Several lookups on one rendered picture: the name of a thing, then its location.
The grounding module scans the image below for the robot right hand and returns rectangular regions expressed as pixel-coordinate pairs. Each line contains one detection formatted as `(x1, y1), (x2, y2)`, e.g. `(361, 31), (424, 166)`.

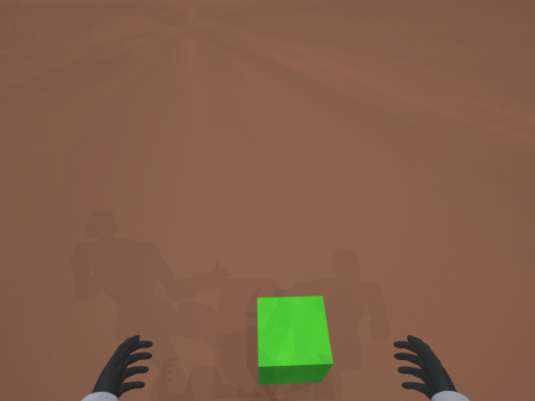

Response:
(394, 335), (457, 400)

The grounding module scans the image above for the robot left hand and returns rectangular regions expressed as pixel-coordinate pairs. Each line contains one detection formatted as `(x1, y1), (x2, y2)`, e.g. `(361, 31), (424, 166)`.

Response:
(92, 335), (153, 398)

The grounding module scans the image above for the carton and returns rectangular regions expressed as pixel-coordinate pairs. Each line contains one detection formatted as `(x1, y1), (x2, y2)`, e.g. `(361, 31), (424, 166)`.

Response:
(257, 296), (333, 385)

